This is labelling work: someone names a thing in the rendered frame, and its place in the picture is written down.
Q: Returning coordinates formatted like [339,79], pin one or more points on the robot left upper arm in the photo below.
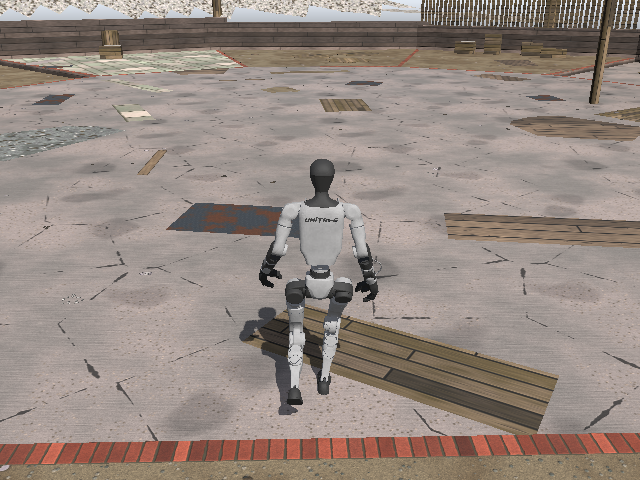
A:
[289,212]

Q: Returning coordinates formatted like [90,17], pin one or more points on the robot right upper arm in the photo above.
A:
[353,213]

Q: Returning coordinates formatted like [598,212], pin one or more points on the right robot thigh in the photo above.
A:
[342,294]

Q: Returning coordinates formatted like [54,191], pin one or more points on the humanoid robot torso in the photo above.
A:
[320,235]

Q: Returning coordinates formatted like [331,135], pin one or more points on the robot right forearm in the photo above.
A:
[367,268]

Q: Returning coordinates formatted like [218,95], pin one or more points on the robot right hand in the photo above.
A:
[364,287]

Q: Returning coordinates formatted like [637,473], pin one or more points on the robot left hand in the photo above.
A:
[263,277]

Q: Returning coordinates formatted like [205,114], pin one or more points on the robot left forearm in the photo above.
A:
[270,261]

